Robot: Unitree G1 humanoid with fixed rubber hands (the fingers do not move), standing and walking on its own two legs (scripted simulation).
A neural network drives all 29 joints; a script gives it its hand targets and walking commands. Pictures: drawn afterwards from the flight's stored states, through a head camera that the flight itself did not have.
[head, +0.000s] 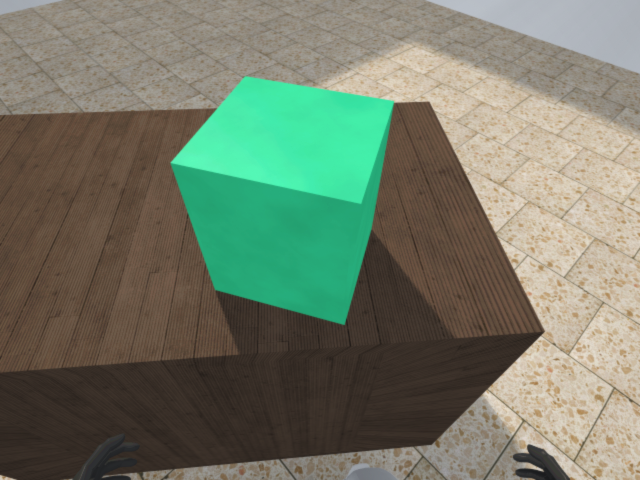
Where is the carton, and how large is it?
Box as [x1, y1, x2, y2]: [171, 76, 393, 324]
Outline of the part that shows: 245,76 171,162 175,177 213,285 217,290 344,324 371,228 393,101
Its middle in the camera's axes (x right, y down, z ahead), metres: -0.03 -0.05 +0.55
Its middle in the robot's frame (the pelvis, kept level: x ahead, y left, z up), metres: +0.47 +0.05 +0.08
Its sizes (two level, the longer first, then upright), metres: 0.210 0.200 0.250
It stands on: a pedestal, 0.70 m high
